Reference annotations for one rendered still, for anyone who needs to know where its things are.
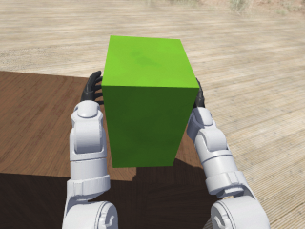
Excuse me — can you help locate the robot right forearm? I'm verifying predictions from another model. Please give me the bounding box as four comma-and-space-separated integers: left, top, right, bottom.
186, 107, 271, 229

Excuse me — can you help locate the right robot upper arm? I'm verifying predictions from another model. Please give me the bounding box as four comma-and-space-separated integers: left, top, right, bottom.
211, 195, 270, 229

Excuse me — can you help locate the pedestal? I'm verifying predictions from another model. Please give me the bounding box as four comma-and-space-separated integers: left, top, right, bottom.
0, 71, 223, 229

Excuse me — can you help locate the left robot hand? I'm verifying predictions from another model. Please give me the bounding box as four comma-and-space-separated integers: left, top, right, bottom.
80, 71, 104, 105

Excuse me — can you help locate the left robot upper arm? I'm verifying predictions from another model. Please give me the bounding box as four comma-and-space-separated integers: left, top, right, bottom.
63, 201, 118, 229

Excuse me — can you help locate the carton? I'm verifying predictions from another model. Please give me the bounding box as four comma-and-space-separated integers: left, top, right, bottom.
101, 35, 200, 168

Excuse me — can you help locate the robot left forearm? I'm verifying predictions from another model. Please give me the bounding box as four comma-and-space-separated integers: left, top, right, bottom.
62, 100, 111, 229

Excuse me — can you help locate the right robot hand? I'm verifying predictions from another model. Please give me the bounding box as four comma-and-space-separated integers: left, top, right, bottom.
193, 78, 205, 109

